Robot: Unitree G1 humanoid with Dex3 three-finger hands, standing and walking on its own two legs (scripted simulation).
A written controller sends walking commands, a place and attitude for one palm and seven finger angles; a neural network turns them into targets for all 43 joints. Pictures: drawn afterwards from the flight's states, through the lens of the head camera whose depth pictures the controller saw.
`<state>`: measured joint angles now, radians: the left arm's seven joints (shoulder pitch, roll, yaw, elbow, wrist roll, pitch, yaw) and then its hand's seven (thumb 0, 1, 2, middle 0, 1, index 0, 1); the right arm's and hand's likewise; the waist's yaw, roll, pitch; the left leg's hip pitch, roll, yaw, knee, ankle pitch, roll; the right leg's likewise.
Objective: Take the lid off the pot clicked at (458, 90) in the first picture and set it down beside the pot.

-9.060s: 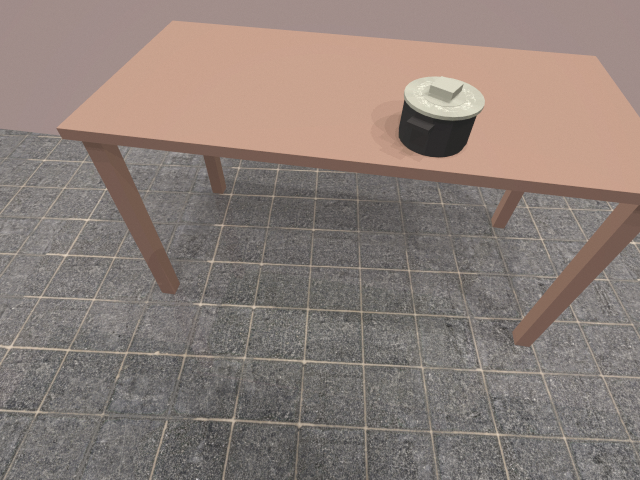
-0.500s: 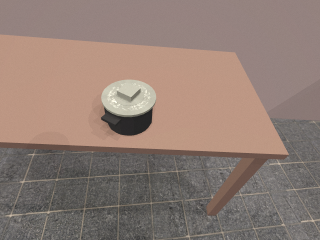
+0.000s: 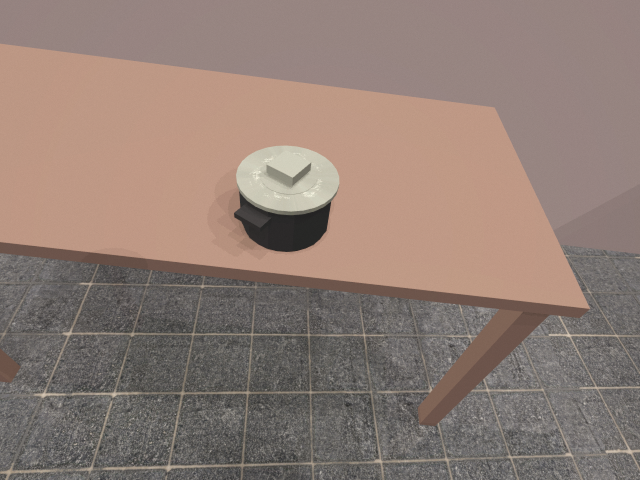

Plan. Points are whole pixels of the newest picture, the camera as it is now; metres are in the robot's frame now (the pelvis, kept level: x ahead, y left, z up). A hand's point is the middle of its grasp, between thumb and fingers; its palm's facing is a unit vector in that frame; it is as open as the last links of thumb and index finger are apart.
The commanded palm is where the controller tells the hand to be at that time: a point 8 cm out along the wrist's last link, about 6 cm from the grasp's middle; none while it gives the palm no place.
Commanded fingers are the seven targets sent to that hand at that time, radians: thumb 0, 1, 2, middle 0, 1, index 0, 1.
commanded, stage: come to a stop and stand still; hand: left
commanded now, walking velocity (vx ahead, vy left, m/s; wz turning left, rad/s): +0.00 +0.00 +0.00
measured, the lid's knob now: (288, 167) +0.55 +0.11 +0.09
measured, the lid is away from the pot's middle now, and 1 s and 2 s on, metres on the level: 0.00 0.00 0.00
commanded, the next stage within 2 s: look again from close up in 1.46 s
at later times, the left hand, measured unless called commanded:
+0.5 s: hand out of the picture -0.14 +0.16 -0.19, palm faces +0.12 -0.99 -0.09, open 7.3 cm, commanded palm none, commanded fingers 0.00 0.90 0.90 -0.20 -0.30 -0.20 -0.30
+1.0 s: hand out of the picture -0.15 +0.29 -0.20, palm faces -0.05 -0.98 -0.20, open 7.4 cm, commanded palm none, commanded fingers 0.00 0.90 0.90 -0.20 -0.30 -0.20 -0.30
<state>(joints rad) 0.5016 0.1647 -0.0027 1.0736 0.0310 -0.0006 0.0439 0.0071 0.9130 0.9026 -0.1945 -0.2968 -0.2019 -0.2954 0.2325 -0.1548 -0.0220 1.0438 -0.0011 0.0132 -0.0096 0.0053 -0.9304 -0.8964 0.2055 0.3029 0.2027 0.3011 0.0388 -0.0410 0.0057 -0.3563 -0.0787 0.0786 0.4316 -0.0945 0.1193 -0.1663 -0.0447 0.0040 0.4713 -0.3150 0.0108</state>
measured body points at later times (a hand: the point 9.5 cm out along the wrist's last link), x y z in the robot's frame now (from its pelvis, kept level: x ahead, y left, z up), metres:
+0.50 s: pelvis -0.07 +0.02 +0.00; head -0.08 +0.06 +0.44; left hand -0.15 +0.21 -0.18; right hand -0.03 -0.22 -0.14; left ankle +0.07 +0.03 -0.72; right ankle -0.03 -0.17 -0.73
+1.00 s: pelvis -0.17 +0.10 -0.01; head -0.17 +0.15 +0.44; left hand -0.15 +0.34 -0.18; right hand -0.21 -0.14 -0.14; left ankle -0.15 +0.14 -0.64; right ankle -0.22 +0.00 -0.73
